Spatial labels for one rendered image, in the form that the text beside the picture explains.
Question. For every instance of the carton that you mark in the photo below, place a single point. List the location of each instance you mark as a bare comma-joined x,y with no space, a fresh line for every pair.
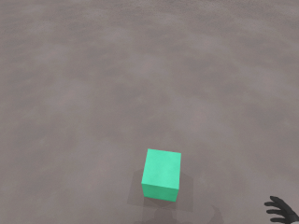
160,178

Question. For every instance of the right robot hand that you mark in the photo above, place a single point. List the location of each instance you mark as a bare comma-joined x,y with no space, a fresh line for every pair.
285,211

